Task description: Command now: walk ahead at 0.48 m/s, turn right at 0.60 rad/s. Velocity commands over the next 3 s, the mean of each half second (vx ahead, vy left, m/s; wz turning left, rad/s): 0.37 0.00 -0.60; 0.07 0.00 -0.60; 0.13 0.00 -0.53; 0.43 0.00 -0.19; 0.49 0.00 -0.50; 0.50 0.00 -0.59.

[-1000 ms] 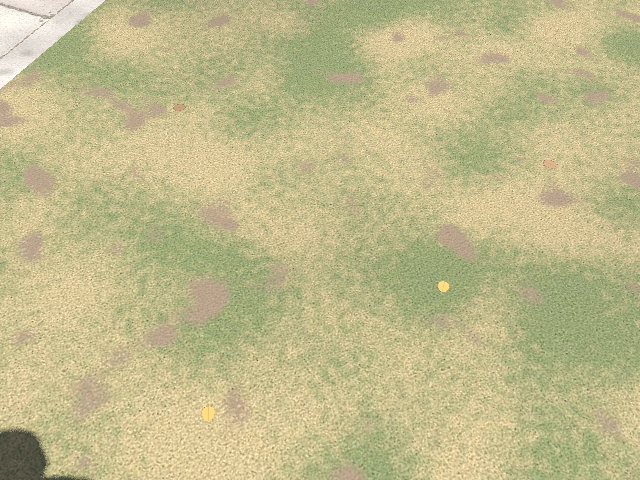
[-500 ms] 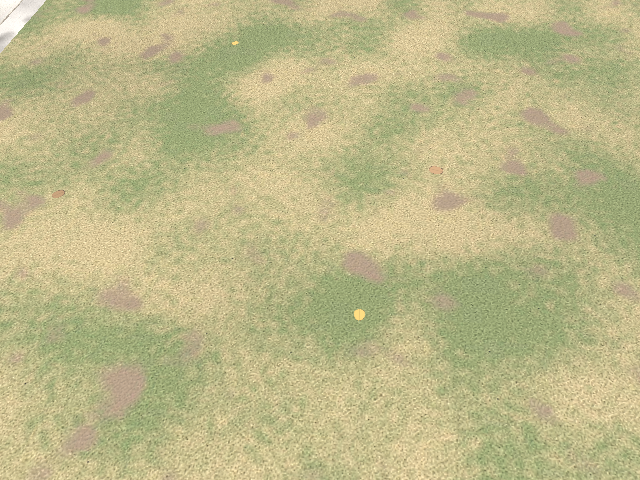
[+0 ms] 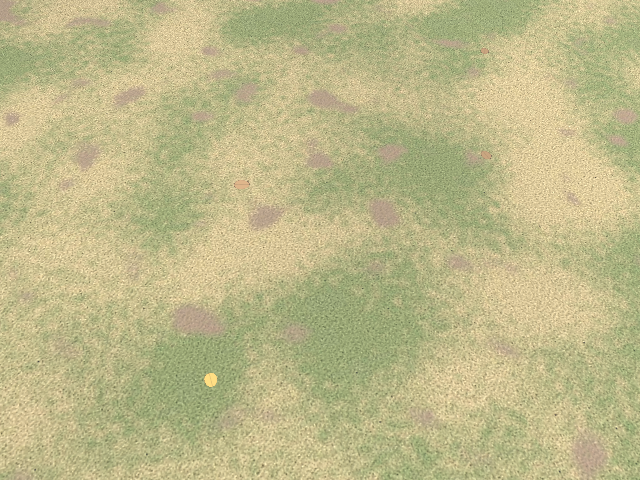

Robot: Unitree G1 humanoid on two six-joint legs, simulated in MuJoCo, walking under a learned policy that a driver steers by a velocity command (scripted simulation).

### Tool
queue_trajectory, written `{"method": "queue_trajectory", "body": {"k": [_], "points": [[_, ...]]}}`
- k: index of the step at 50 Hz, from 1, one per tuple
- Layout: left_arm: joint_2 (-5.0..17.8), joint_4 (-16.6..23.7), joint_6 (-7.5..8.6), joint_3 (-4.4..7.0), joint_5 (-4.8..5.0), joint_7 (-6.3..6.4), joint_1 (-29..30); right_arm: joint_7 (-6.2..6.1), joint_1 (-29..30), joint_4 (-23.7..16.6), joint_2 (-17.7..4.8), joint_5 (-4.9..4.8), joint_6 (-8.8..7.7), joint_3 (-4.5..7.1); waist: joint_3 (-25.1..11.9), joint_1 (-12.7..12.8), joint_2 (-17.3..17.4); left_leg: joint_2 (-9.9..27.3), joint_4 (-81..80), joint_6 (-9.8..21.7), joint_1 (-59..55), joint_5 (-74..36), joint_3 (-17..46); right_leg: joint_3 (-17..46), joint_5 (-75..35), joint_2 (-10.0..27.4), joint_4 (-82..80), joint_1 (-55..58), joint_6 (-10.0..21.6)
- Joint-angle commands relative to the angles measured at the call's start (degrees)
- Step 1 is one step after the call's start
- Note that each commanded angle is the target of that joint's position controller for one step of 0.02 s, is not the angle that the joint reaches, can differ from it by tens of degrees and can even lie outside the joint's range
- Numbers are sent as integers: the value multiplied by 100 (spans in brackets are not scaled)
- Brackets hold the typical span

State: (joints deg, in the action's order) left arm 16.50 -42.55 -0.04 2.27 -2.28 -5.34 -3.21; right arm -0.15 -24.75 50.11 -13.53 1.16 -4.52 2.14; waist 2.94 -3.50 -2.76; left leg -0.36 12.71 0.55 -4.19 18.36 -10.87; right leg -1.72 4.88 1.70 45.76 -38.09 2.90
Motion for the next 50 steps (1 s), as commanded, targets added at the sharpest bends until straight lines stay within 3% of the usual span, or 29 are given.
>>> {"method": "queue_trajectory", "body": {"k": [1, 3, 4, 5, 6, 7, 8, 9, 10, 11, 12, 15, 17, 20, 27, 29, 31, 32, 33, 34, 35, 36, 37, 38, 39, 40, 42, 47, 50], "points": [[120, 617, 80, -61, -23, -34, 778, -63, -2, -172, -932, -14, -51, 187, 301, 70, 838, 1435, -134, 526, 233, -3936, 157, -469, 86, -151, -856, 415, 223], [260, 530, 80, -10, -51, 48, 405, -113, -54, -80, -1107, -13, 21, 207, -40, 306, 945, 1508, 759, 461, -65, -5918, -78, -679, 566, -522, -1049, 1105, 487], [377, 394, 105, 46, -51, 92, -102, -131, -59, -59, -1195, -8, 77, 217, -376, 534, 959, 1535, 1566, 460, -97, -6481, -140, -690, 760, -725, -1156, 1694, 648], [538, 145, 150, 140, -74, 155, -925, -138, -27, -82, -1236, -25, 121, 212, -854, 881, 876, 1531, 2684, 412, 297, -6161, -207, -574, 700, -866, -1472, 2787, 831], [873, -130, 156, 300, -121, 266, -1837, -114, 13, -193, -1210, 10, 130, 195, -1373, 1277, 505, 1406, 4276, 279, 1351, -4623, -259, 162, 1137, -425, -1710, 4189, 1062], [1444, -17, 104, 442, -65, 368, -1679, 35, -297, -577, -452, -11, 112, 45, -1929, 735, -980, 511, 6296, -44, 3818, 1031, -137, 3066, 1568, 1452, -1852, 5974, 1727], [1475, 126, 45, 469, 91, 411, -1985, 29, 326, -801, -1019, -20, 85, 167, -2351, 1107, -398, 34, 7142, -66, 4466, 1304, 994, 4706, 1195, 1850, -2620, 6070, 2063], [1317, -41, 31, 448, 132, 471, -1771, 42, 877, -959, -1029, -58, 34, 162, -1435, 1021, -17, 393, 6886, -1, 4885, 508, 1267, 3603, 524, 1578, -2786, 5523, 1857], [1061, -97, 65, 393, 184, 501, -1524, 37, 849, -936, -919, -61, -29, 102, -776, 757, 172, 593, 6318, 14, 4628, 123, 1192, 2967, -298, 1379, -2888, 4604, 1711], [886, -80, 121, 346, 171, 521, -1268, 27, 805, -855, -905, 1, -4, 108, -458, 492, 382, 735, 5890, -21, 4257, 57, 1223, 2515, -924, 1050, -2955, 3951, 1511], [757, -56, 162, 295, 195, 542, -1063, 24, 640, -814, -898, 96, 102, 105, -324, 258, 369, 768, 5705, -108, 3873, 116, 1231, 2167, -1804, 824, -2986, 3458, 1438], [742, -110, 298, 274, 249, 501, -1111, 48, 477, -792, -743, 150, 364, 99, -399, 41, 339, 716, 5218, -338, 3456, 150, 1125, 1602, -3733, 544, -2866, 2930, 1362], [853, -156, 286, 309, 223, 507, -1282, 49, 740, -904, -673, 130, 432, 85, -428, 103, 254, 627, 4907, -398, 3547, -242, 1026, 1450, -4069, 356, -2800, 2815, 1196], [838, -236, 207, 305, 228, 553, -1627, 23, 1317, -1114, -716, 108, 489, 83, -427, 322, 68, 502, 4460, -404, 3858, -735, 1006, 1523, -4236, 219, -2648, 2987, 885], [862, -389, 27, 327, 169, 721, -2295, -29, 2325, -1451, -826, 20, 466, -5, -368, 782, -58, 110, 3292, -213, 4335, -938, 1201, 2191, -4473, 330, -2019, 4134, 604], [895, -366, -18, 344, 122, 755, -2249, -50, 2318, -1459, -894, -7, 414, -21, -326, 756, -108, -26, 2846, -115, 4040, -764, 1283, 2390, -4555, 317, -1738, 4174, 548], [973, -253, -21, 365, 114, 755, -1879, -101, 1862, -1339, -1010, -21, 354, -6, -390, 478, -188, -193, 2095, 45, 3035, -654, 1330, 2514, -4573, 127, -1367, 3797, 335], [1010, -196, 17, 367, 159, 727, -1669, -149, 1474, -1232, -1089, -2, 309, 19, -498, 254, -217, -260, 1511, 141, 2291, -963, 1296, 2562, -4511, -69, -1021, 3546, 184], [962, -70, 84, 337, 261, 673, -1380, -216, 818, -1113, -1200, 35, 217, 56, -826, -138, -29, 258, 988, 349, 974, -2193, 1675, 2480, -3715, -298, -215, 2899, -4], [519, 102, 132, 238, 327, 666, -1692, -297, 494, -1165, -1558, -3, 212, 114, -1567, -50, 1104, 1977, 1305, 797, -389, -4907, 2958, 1596, 577, -933, 1410, 2047, -162], [786, 88, 42, 328, 254, 694, -2324, -267, 702, -1260, -1570, -121, 363, 141, -2228, 335, 1869, 2851, 1249, 1689, -458, -6234, 4345, 1061, 3471, -1560, 2385, 1471, -218], [985, -174, -83, 368, 17, 716, -2354, -220, 985, -1325, -1138, -173, 432, 70, -1605, 488, 913, 2691, 1149, 1676, 222, -5485, 3946, 1074, 3121, -1071, 2837, 1256, -271], [971, -190, -158, 381, -27, 652, -1999, -225, 1261, -1387, -828, -159, 458, -21, -1012, 464, 571, 2245, 952, 1516, 818, -4566, 3235, 957, 2772, -925, 2864, 1210, -343], [882, -162, -243, 384, 18, 593, -1863, -237, 1555, -1433, -732, -85, 511, -58, -687, 569, 542, 1873, 677, 1302, 1253, -3460, 2728, 861, 2520, -776, 2727, 1224, -412], [820, -106, -324, 371, 53, 526, -1737, -266, 1667, -1423, -803, -29, 520, -44, -459, 578, 830, 1636, 482, 1230, 1573, -2874, 2376, 783, 2289, -679, 2631, 1227, -469], [739, -121, -371, 338, 101, 478, -1774, -258, 1688, -1399, -878, 38, 521, -11, -400, 566, 1002, 1452, 405, 1208, 1798, -2692, 2067, 644, 2122, -711, 2675, 1337, -514], [673, -39, -393, 309, 161, 432, -1656, -229, 1575, -1334, -931, 59, 483, 29, -494, 539, 1010, 1432, 357, 1250, 1779, -2613, 1779, 553, 1984, -709, 2471, 1327, -534], [563, 216, -462, 222, 123, 344, -1091, -191, 1396, -1239, -1035, 53, 499, 109, -509, 379, 1063, 1625, 180, 1280, 1566, -1362, 1521, 364, 1859, -386, 1411, 1209, -496], [461, 368, -453, 140, 145, 279, -810, -124, 1408, -1218, -1178, 72, 533, 183, -488, 297, 1190, 1661, 209, 1173, 1756, -917, 1245, 129, 1959, -253, 432, 1739, -385]]}}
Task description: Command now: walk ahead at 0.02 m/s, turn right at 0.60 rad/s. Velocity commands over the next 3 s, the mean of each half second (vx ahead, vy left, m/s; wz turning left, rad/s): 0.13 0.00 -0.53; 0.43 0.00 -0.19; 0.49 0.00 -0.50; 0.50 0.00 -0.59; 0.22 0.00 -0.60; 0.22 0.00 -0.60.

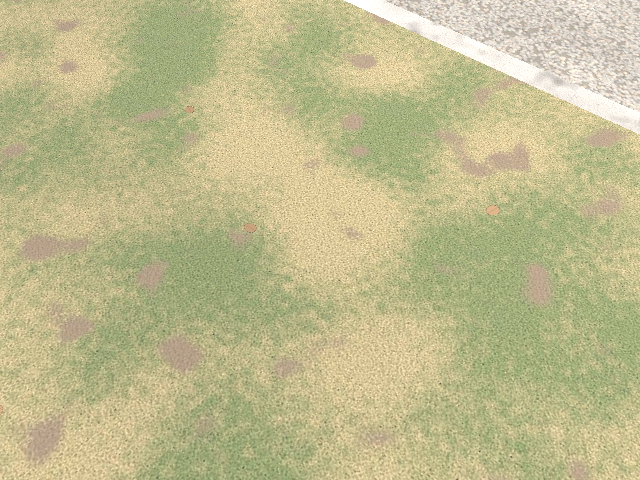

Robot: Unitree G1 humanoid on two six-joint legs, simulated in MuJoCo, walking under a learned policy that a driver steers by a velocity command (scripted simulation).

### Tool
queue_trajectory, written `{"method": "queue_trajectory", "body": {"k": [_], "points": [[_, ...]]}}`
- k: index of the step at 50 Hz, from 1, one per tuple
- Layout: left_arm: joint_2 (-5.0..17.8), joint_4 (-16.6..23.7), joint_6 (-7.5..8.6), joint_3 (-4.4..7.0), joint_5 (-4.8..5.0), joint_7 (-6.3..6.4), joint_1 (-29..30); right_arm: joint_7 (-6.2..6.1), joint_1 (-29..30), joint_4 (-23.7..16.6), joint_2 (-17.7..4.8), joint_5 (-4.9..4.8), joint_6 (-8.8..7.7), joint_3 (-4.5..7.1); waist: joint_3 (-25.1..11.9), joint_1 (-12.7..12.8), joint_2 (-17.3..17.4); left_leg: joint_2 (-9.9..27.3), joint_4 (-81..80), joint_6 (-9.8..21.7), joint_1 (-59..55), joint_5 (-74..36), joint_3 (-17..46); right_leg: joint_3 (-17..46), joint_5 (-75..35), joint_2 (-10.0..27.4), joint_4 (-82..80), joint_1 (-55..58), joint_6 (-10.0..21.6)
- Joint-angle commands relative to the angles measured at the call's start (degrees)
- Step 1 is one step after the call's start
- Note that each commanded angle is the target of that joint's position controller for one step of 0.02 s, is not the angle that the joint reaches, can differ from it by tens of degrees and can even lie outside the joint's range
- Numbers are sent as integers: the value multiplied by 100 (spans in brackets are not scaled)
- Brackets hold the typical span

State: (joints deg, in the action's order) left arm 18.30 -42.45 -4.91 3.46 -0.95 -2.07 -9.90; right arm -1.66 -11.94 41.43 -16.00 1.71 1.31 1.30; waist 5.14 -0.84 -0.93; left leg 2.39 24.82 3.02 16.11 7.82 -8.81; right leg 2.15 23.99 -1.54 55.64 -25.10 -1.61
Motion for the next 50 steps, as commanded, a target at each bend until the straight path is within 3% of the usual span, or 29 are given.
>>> {"method": "queue_trajectory", "body": {"k": [1, 4, 5, 6, 7, 8, 9, 10, 11, 13, 16, 22, 25, 27, 29, 30, 31, 32, 33, 34, 35, 37, 41, 44, 47, 50], "points": [[296, 392, 46, 14, 24, -55, -97, 47, 93, -332, -989, 26, -33, 295, -733, -1, 1047, 1417, -944, 898, -260, 173, 982, -356, 115, 55, -810, 610, 112], [320, 443, 116, 13, 37, -57, -157, 86, 12, -280, -1115, -6, 33, 353, -782, 40, 1026, 1509, -548, 720, -234, 41, 802, -541, -59, -1, -1808, 1126, 276], [312, 386, 159, 20, 27, -42, -362, 95, 0, -259, -1125, -42, 59, 366, -800, 170, 913, 1469, -202, 517, -35, -136, 608, -577, -395, -75, -2470, 1559, 370], [411, 326, 206, 54, 5, 8, -524, 122, -240, -176, -1056, -35, 69, 377, -784, 219, 503, 1361, 321, 142, 296, 122, 370, -183, -735, -11, -3177, 1956, 466], [879, 395, 258, 146, -48, 90, -508, 187, -496, -234, -690, -7, 102, 312, -604, 131, -1027, 736, 1791, -344, 1178, 1640, -220, 1727, -675, 1241, -4274, 2173, 758], [1652, 507, 235, 356, -73, 134, -550, 87, 61, -704, -564, -30, 164, 248, -229, 314, -1697, -165, 2623, -581, 2054, 2875, 222, 3164, -2074, 2323, -4278, 1444, 1669], [1320, 435, 243, 336, -94, 165, -644, 28, 368, -673, -767, -47, 227, 288, -258, 437, -895, 20, 3342, -561, 1952, 2585, 836, 2636, -2409, 2080, -4063, 1430, 1838], [1008, 438, 251, 232, -43, 196, -346, 41, 255, -609, -717, -132, 248, 298, -254, 192, -687, 43, 3476, -522, 1855, 2093, 986, 2108, -2502, 1672, -3971, 1341, 1690], [844, 465, 243, 186, -25, 208, -18, 58, 75, -495, -744, -155, 213, 319, -259, -7, -600, 59, 3380, -497, 1748, 1674, 1026, 1728, -2475, 1267, -3929, 1377, 1451], [638, 442, 285, 141, 32, 222, -128, 141, -174, -353, -861, 46, 164, 371, -671, 44, -774, 2, 3551, -515, 1711, 1300, 919, 1650, -1425, 904, -4056, 1803, 1425], [650, 300, 350, 169, 24, 147, -595, 244, 209, -462, -780, 43, 152, 366, -477, 257, -628, -25, 3123, -540, 2163, 1194, 965, 2227, 408, 959, -4453, 2160, 1555], [647, -16, 573, 155, -49, 180, -1120, 316, 494, -438, -533, 36, -62, 279, -320, 448, -599, -65, 1844, -437, 1794, 1066, 876, 2276, 173, 1060, -4510, 2204, 1636], [721, -112, 651, 163, -63, 173, -1189, 325, 614, -471, -521, -7, -145, 254, -220, 476, -558, -134, 1327, -296, 1299, 1206, 809, 2340, 278, 1093, -4438, 1846, 1647], [754, -135, 688, 169, -57, 158, -1109, 299, 493, -454, -511, -53, -202, 242, -160, 369, -505, -189, 963, -167, 701, 1173, 764, 2389, 294, 1102, -4366, 1434, 1600], [715, -126, 702, 154, 7, 160, -829, 231, -188, -218, -420, -50, -283, 230, -161, -90, -237, -313, 99, -43, -756, 657, 629, 2184, 268, 853, -3982, 555, 1368], [515, -119, 734, 98, 2, 178, -773, 172, -696, -46, -510, -21, -356, 260, -294, -330, 27, -205, -100, -23, -1717, 795, 865, 1974, 227, 556, -3456, -41, 1197], [84, -4, 802, -25, 5, 179, -629, 101, -1376, 42, -894, 61, -442, 326, -551, -656, 891, 906, -830, 136, -2440, 2035, 2223, 1253, 299, 31, -2011, -600, 921], [67, 172, 850, -34, 27, 172, -510, 101, -1778, 183, -1643, 37, -436, 514, -485, -688, 1814, 1979, -1757, 716, -2571, 3728, 4564, 426, 681, -698, -719, -1635, 798], [461, 92, 830, 55, -130, 174, -565, 127, -1553, 223, -1324, -3, -412, 474, -10, -377, 994, 2091, -1729, 893, -2019, 3995, 4691, 630, 522, -303, 112, -1845, 815], [440, -32, 830, 62, -146, 97, -614, 173, -1161, 130, -971, -54, -431, 379, 197, -141, 595, 1804, -1664, 848, -1703, 3631, 4202, 621, 38, -81, 342, -1792, 809], [377, -129, 827, 48, -127, 26, -676, 205, -882, 79, -752, -57, -462, 329, 193, 19, 487, 1503, -1712, 728, -1542, 2990, 3609, 474, -355, 103, 322, -1644, 737], [271, -219, 793, 14, -179, -55, -584, 210, -801, 128, -557, -57, -549, 263, 22, 40, 635, 1071, -1777, 629, -1487, 1522, 2733, 138, -913, 281, 358, -1464, 579], [61, -57, 744, -78, -185, -96, 47, 255, -1364, 512, -451, -139, -646, 237, -85, -70, 618, 850, -1657, 738, -1735, -1019, 1883, -255, -1401, 431, 199, -1783, 348], [-107, 129, 731, -179, -133, -125, 709, 242, -1506, 684, -410, -98, -647, 213, -30, -193, 624, 712, -1662, 654, -1704, -1850, 1254, -451, -1749, 379, -639, -1684, 298], [-186, 275, 729, -255, -85, -166, 1227, 208, -1604, 839, -460, -68, -665, 208, 90, -282, 671, 794, -1787, 575, -1554, -2027, 866, -643, -2077, 266, -1630, -1137, 432], [-84, 288, 720, -236, -102, -140, 1223, 140, -1583, 978, -536, -76, -655, 205, 85, -141, 630, 1046, -1544, 493, -1828, -2964, 619, -743, -2007, 102, -2155, -575, 729]]}}
Over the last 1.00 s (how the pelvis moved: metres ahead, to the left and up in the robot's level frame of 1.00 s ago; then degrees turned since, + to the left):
0.36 -0.05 0.00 -37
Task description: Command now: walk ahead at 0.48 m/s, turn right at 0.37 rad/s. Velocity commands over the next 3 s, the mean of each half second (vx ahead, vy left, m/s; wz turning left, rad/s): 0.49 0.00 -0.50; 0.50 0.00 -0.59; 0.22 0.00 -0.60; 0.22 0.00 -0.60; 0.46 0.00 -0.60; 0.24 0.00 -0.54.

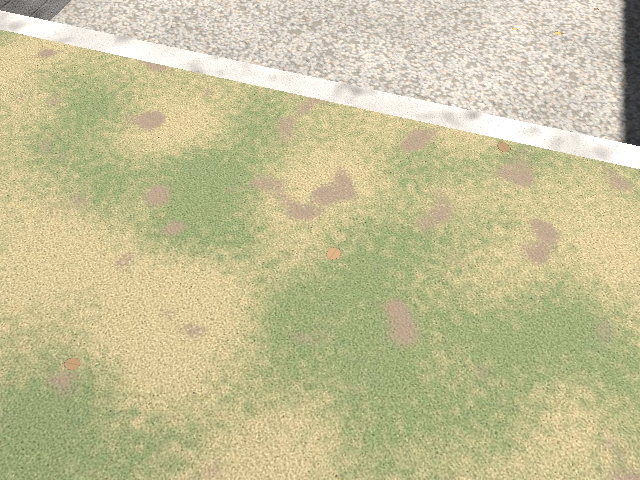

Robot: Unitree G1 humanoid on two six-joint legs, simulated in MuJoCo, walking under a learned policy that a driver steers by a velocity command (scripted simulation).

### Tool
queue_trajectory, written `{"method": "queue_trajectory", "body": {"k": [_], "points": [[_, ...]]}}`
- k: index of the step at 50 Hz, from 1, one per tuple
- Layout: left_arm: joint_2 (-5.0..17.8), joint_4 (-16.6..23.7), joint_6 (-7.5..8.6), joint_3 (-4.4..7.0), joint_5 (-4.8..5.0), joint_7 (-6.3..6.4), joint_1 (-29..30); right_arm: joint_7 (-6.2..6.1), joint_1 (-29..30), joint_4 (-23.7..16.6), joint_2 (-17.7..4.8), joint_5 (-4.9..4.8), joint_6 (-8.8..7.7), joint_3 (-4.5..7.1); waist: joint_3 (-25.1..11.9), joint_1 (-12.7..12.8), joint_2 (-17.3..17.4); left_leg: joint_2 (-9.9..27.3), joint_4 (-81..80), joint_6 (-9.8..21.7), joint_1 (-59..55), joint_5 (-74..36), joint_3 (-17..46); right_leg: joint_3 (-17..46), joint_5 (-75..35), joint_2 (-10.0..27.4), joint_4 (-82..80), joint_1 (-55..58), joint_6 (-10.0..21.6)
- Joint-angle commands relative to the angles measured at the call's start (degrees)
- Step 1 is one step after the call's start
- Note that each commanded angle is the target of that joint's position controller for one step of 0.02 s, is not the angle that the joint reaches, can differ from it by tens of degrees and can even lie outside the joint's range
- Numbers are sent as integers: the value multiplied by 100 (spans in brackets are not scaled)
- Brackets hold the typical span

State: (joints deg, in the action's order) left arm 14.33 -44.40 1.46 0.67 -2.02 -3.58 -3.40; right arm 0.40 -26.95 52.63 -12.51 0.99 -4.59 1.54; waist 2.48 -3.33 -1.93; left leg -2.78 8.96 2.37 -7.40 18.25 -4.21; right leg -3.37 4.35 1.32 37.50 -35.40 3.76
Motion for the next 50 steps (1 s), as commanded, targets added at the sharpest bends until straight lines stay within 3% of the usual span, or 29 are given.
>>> {"method": "queue_trajectory", "body": {"k": [1, 3, 4, 5, 6, 7, 8, 9, 10, 12, 15, 18, 21, 27, 29, 31, 32, 33, 34, 35, 36, 37, 38, 40, 43, 46, 50], "points": [[369, 420, 88, 69, -6, 36, 378, -94, -4, -119, -946, -1, -52, 186, 213, 235, 754, 1602, 413, 500, 366, -4948, 31, -262, 128, -330, -404, 755, 314], [587, 99, 132, 184, -19, 96, -655, -142, 79, -76, -1097, 29, 38, 210, -444, 689, 770, 1581, 1989, 370, 243, -6235, -234, -377, 489, -707, -635, 1911, 584], [772, -161, 165, 288, -67, 145, -1464, -161, 76, -98, -1127, 23, 77, 198, -874, 1024, 644, 1486, 3213, 269, 834, -5690, -422, -194, 495, -704, -880, 3079, 753], [1223, -278, 154, 440, -140, 232, -2275, -158, 2, -305, -928, 36, 68, 132, -1533, 1245, 7, 1280, 5008, 183, 1978, -3493, -540, 1423, 1398, 547, -981, 4382, 1074], [1556, -178, 70, 543, 8, 265, -2086, -51, -228, -562, -546, -90, 44, 86, -2112, 813, -1341, -25, 7131, -125, 4071, 1038, -206, 4796, 1595, 1987, -1864, 5588, 2013], [1373, -213, 34, 545, 168, 255, -1874, -73, 381, -646, -1088, 19, 22, 190, -1649, 921, -308, 279, 7279, -21, 4762, 721, 637, 4432, 1172, 1728, -2053, 5358, 1876], [1182, -217, 43, 505, 185, 294, -1557, -43, 808, -801, -1012, -29, -61, 158, -947, 799, -127, 551, 6973, 14, 4817, 203, 673, 3510, 552, 1544, -2115, 4597, 1742], [948, -266, 68, 456, 159, 305, -1396, -39, 882, -800, -944, -23, -107, 136, -450, 563, 240, 730, 6458, -9, 4520, 11, 643, 3009, -303, 1303, -2250, 3760, 1554], [860, -298, 110, 428, 165, 331, -1289, -36, 954, -836, -897, 60, -38, 137, -253, 366, 312, 859, 6101, -73, 4226, 34, 691, 2632, -764, 1013, -2301, 3237, 1401], [757, -305, 188, 386, 188, 335, -1195, 3, 765, -793, -786, 185, 175, 114, -271, 131, 209, 910, 5697, -225, 3820, 57, 648, 2248, -1105, 713, -2447, 2772, 1299], [925, -375, 237, 438, 211, 324, -1426, 54, 1144, -948, -710, 208, 321, 108, -112, 171, 133, 935, 5125, -427, 4052, -357, 479, 2090, -832, 493, -2707, 2466, 1269], [945, -481, 222, 452, 209, 328, -1850, 49, 2009, -1245, -749, 176, 345, 122, 126, 453, 73, 915, 4353, -554, 4582, -1119, 424, 2171, -791, 388, -2825, 2611, 1036], [938, -593, 216, 451, 211, 351, -2265, 65, 2526, -1419, -746, 154, 339, 112, 42, 677, -2, 780, 3829, -539, 4834, -1659, 450, 2239, -1265, 351, -2632, 3130, 822], [941, -737, 173, 439, 115, 471, -2827, 115, 3513, -1835, -734, 91, 249, 11, 105, 984, -144, 389, 2862, -372, 4915, -1600, 402, 2569, -2331, 447, -2100, 4007, 837], [1028, -707, 172, 464, 96, 524, -2675, 98, 3375, -1871, -815, 64, 200, 14, 88, 820, -232, 278, 2403, -239, 4311, -1469, 481, 2679, -2634, 509, -1915, 3988, 750], [1142, -615, 204, 482, 95, 501, -2253, -2, 2359, -1573, -1045, 36, 147, 109, -306, 316, -259, -21, 2048, -25, 2589, -1060, 404, 2539, -3783, 307, -1120, 3499, 470], [1182, -590, 251, 486, 145, 432, -2088, -78, 1473, -1343, -1217, 32, 80, 183, -773, -135, -78, 114, 1740, 133, 1334, -1318, 475, 2344, -3767, 43, -115, 3124, 336], [911, -437, 321, 417, 211, 362, -2073, -194, 551, -1250, -1561, 146, 23, 280, -1524, -464, 316, 1184, 1656, 372, -117, -352, 1504, 2108, -2213, -261, 1291, 2312, 251], [330, -324, 291, 316, 366, 383, -2744, -227, 467, -1296, -1992, 264, 71, 386, -2200, -89, 1646, 2866, 1320, 1021, -1420, -241, 4016, 1331, 2490, -1186, 3024, 632, 58], [914, -394, 228, 378, 123, 429, -2718, -186, 754, -1316, -1651, 132, 146, 380, -1924, 92, 1182, 2845, 1029, 1154, -781, 267, 4772, 1221, 2494, -735, 3607, 148, 111], [941, -429, 176, 412, 61, 403, -2342, -167, 1182, -1369, -1154, 88, 151, 273, -1016, 213, 608, 2597, 832, 1049, 127, 347, 3865, 1124, 1924, -462, 3609, 109, 78], [845, -405, 145, 393, 45, 355, -2037, -131, 1407, -1347, -842, 91, 132, 198, -506, 248, 243, 2280, 651, 915, 771, -54, 3031, 1021, 1589, -271, 3390, 178, 44], [751, -386, 96, 394, 27, 302, -1910, -127, 1420, -1287, -770, 107, 106, 170, -298, 308, 400, 2038, 501, 769, 1124, -443, 2446, 958, 1471, -133, 3199, 271, 19], [611, -345, -36, 373, -17, 199, -1862, -99, 1244, -1097, -769, 54, 20, 169, -157, 408, 725, 1816, 310, 676, 1512, -1243, 1704, 846, 1399, -27, 3048, 441, -23], [467, -111, -125, 325, -13, 82, -1372, -36, 1006, -916, -788, -17, -121, 203, -98, 411, 759, 1832, 106, 717, 1442, -1999, 1074, 766, 1056, 100, 2839, 29, -44], [395, 167, -120, 267, -13, -7, -701, -28, 825, -771, -758, 0, -123, 211, 31, 334, 734, 1725, -3, 676, 1341, -2385, 438, 614, 455, 189, 2261, -375, -114], [230, 481, -54, 136, 18, -116, 167, -39, 649, -626, -866, -2, -114, 240, 159, 174, 705, 1557, -12, 510, 1381, -2615, -287, 161, -399, 166, 760, 45, -79]]}}
Over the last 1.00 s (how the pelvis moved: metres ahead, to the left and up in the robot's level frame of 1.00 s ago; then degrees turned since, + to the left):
0.24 -0.07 0.00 -19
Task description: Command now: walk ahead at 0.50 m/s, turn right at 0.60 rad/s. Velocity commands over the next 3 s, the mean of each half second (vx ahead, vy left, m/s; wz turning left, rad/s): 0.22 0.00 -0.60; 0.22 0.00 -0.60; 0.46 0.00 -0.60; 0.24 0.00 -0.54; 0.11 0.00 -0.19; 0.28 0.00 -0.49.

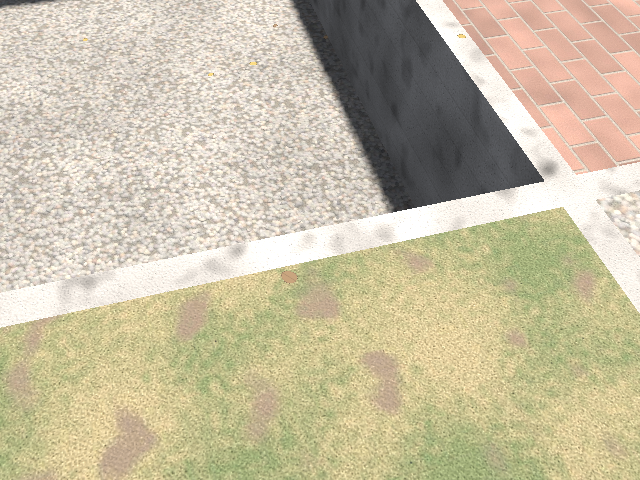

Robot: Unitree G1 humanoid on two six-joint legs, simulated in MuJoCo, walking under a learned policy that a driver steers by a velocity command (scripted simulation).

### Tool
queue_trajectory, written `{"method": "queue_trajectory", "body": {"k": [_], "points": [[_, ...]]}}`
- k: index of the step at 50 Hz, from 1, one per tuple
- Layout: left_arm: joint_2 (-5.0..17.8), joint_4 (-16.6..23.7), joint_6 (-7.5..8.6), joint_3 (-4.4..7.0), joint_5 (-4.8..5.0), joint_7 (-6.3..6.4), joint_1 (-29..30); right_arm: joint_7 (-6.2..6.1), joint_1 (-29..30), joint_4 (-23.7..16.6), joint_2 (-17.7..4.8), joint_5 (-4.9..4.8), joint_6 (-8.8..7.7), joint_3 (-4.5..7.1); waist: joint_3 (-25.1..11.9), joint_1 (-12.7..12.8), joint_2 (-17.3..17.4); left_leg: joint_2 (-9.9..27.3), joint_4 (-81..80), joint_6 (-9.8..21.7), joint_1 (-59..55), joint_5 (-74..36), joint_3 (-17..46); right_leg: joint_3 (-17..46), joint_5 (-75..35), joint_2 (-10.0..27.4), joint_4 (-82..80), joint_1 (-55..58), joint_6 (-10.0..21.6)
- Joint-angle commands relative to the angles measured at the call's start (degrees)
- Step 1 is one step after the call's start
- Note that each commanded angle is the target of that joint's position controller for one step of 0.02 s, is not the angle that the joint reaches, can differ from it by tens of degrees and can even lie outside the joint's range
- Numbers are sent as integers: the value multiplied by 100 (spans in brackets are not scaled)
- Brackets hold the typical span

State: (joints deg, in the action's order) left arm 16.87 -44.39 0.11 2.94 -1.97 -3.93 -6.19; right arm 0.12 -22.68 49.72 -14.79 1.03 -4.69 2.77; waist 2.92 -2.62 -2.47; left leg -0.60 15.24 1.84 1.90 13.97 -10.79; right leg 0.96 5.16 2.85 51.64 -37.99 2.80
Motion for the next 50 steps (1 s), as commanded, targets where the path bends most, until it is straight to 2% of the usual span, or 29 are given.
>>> {"method": "queue_trajectory", "body": {"k": [1, 3, 5, 6, 7, 8, 9, 10, 11, 12, 13, 14, 15, 18, 24, 31, 33, 35, 37, 38, 39, 40, 41, 42, 43, 44, 45, 46, 50], "points": [[-17, 551, 81, -105, 6, -101, 632, -26, 142, -295, -702, -6, -100, 133, 151, 59, 751, 1383, -643, 538, 381, -2221, 288, -400, -464, 0, -920, 413, 57], [-14, 625, 87, -117, -34, -102, 808, -64, 27, -205, -769, -21, -57, 145, 247, 46, 703, 1457, -327, 465, 91, -3226, 92, -597, -308, -103, -1389, 592, 135], [59, 596, 105, -87, -105, -54, 642, -118, -64, -126, -896, -40, 25, 168, 53, 121, 802, 1479, 371, 350, -282, -4745, -91, -782, 128, -397, -1673, 989, 271], [129, 506, 125, -52, -131, -21, 320, -156, -67, -108, -977, -54, 74, 186, -158, 245, 891, 1465, 948, 298, -377, -5335, -152, -819, 318, -595, -1818, 1372, 370], [252, 341, 179, 13, -156, 24, -253, -180, -40, -117, -1031, -78, 128, 195, -496, 472, 873, 1435, 1836, 252, -289, -5356, -189, -750, 279, -774, -2087, 2025, 500], [438, 92, 243, 114, -212, 114, -1020, -175, 11, -169, -1045, -110, 155, 194, -963, 840, 609, 1292, 3117, 72, 208, -4438, -285, -561, -404, -782, -2602, 3090, 672], [957, 15, 264, 252, -201, 223, -1415, -141, -236, -387, -723, -45, 157, 128, -1583, 771, -258, 977, 4813, -136, 1585, -659, -282, 817, -2439, 559, -2224, 4568, 934], [1561, 238, 161, 428, 54, 281, -1358, -119, -589, -721, -521, -175, 243, 85, -2590, 564, -1180, -34, 6859, -413, 3170, 2574, 256, 3389, -4791, 2194, -2241, 5879, 2213], [1281, 302, 54, 420, 222, 365, -1531, -133, -143, -649, -834, -27, 302, 145, -2523, 801, -8, 311, 6855, -411, 3401, 1996, 1073, 2674, -5105, 1849, -2320, 5526, 2123], [1025, 298, 37, 349, 235, 420, -1092, -125, 263, -757, -649, -97, 288, 88, -1700, 664, -64, 458, 6642, -397, 3545, 1528, 1120, 2102, -4804, 1606, -2544, 4764, 2010], [698, 279, 26, 267, 249, 435, -763, -142, 376, -711, -618, -46, 294, 77, -1060, 422, 225, 642, 6044, -401, 3420, 1233, 1160, 1732, -4181, 1197, -2816, 3954, 1662], [555, 278, 21, 223, 274, 470, -591, -144, 434, -751, -639, 63, 374, 90, -734, 238, 155, 717, 5639, -432, 3219, 1107, 1206, 1549, -3726, 868, -2982, 3406, 1428], [461, 305, 15, 189, 239, 474, -439, -133, 256, -695, -634, 127, 483, 92, -690, 92, 96, 700, 5460, -468, 2905, 1018, 1178, 1382, -3572, 678, -3103, 2996, 1330], [673, 293, 77, 260, 143, 401, -537, -115, 192, -733, -526, 93, 661, 95, -918, 4, 149, 554, 5115, -523, 2641, 752, 1140, 1359, -3422, 512, -3210, 2624, 1269], [763, 234, -23, 320, 136, 426, -951, -181, 1068, -1028, -632, 85, 784, 146, -705, 313, -111, 464, 4417, -536, 3214, 361, 1395, 2071, -1103, 426, -3513, 2734, 1065], [821, 210, -96, 364, 100, 445, -1300, -213, 1578, -1245, -618, 16, 740, 115, -571, 508, -252, 159, 3612, -391, 3191, 711, 1561, 2708, -1094, 422, -3250, 3219, 1084], [844, 195, -109, 377, 73, 417, -1386, -181, 1627, -1288, -621, 21, 685, 91, -656, 553, -274, 21, 3282, -337, 2888, 891, 1546, 2982, 241, 318, -3386, 3169, 1162], [842, 201, -125, 384, 29, 377, -1328, -151, 1713, -1336, -613, 19, 615, 65, -484, 557, -363, -121, 2796, -269, 2542, 1120, 1519, 3263, 1451, 205, -3515, 2914, 1213], [863, 217, -128, 402, 14, 347, -1165, -168, 1488, -1306, -593, -25, 525, 46, -353, 371, -393, -273, 1976, -159, 1762, 1243, 1507, 3438, 1912, 62, -3462, 2458, 1111], [846, 247, -132, 402, 42, 349, -957, -204, 1149, -1204, -531, -45, 474, 32, -297, 101, -289, -317, 1177, -89, 1006, 900, 1447, 3354, 2158, -145, -3321, 2005, 923], [729, 282, -117, 378, 103, 385, -827, -267, 807, -1088, -590, -31, 415, 52, -241, -120, -47, -134, 395, -9, 82, 451, 1513, 3075, 2679, -465, -2983, 1294, 624], [323, 364, -71, 286, 170, 410, -971, -340, 571, -1072, -1078, 25, 376, 149, -375, -93, 978, 1076, -162, 189, -750, 1518, 2687, 2149, 3391, -1009, -1559, 382, 219], [287, 525, -12, 245, 147, 415, -851, -339, 515, -1155, -1620, 98, 376, 254, -377, -141, 1481, 2309, -802, 641, -757, 2822, 4644, 1101, 2957, -1662, -304, -494, 78], [736, 568, 27, 320, -68, 385, -526, -319, 696, -1033, -1463, 138, 380, 274, 244, 70, 836, 2308, -754, 841, -69, 2822, 4517, 1078, 2166, -970, 212, -677, 47], [786, 470, 43, 352, -69, 307, -601, -276, 865, -1054, -1073, 71, 349, 180, 382, 200, 682, 1968, -728, 771, 131, 2490, 3990, 1060, 1783, -842, 367, -512, -2], [717, 339, 34, 343, -43, 231, -795, -231, 1029, -1074, -881, 36, 312, 134, 395, 322, 753, 1638, -736, 624, 137, 1907, 3366, 971, 1460, -788, 538, -397, -98], [680, 215, -1, 346, -29, 156, -1001, -208, 1047, -1086, -812, 17, 293, 117, 315, 355, 974, 1398, -718, 547, 129, 1341, 2876, 823, 1242, -750, 814, -284, -169], [636, 197, -25, 326, -20, 93, -984, -181, 939, -1054, -727, 20, 261, 97, 272, 302, 1045, 1294, -724, 544, 126, 853, 2517, 698, 1083, -676, 1049, -294, -205], [410, 411, -52, 211, 11, 9, -330, -73, 247, -783, -739, 20, 118, 145, 270, 36, 808, 1300, -634, 563, -299, -682, 1809, 444, 667, -414, 1234, -795, -272]]}}
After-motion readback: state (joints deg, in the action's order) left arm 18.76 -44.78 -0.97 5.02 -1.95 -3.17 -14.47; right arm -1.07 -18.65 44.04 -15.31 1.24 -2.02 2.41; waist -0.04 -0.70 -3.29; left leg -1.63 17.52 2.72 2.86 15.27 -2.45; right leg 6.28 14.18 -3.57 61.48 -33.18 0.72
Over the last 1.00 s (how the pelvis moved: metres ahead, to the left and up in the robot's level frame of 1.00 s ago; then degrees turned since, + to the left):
0.55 -0.11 0.01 -34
